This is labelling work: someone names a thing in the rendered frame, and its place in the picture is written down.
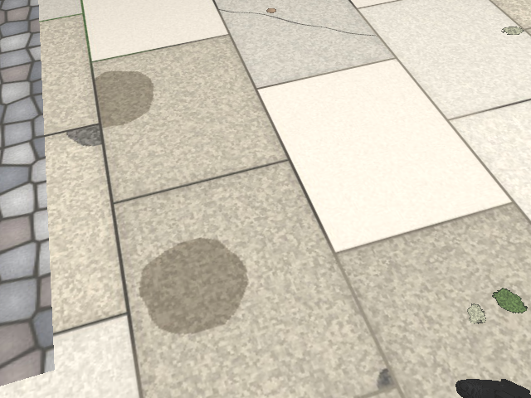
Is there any right robot hand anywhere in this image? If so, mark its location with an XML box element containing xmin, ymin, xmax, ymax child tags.
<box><xmin>455</xmin><ymin>379</ymin><xmax>531</xmax><ymax>398</ymax></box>

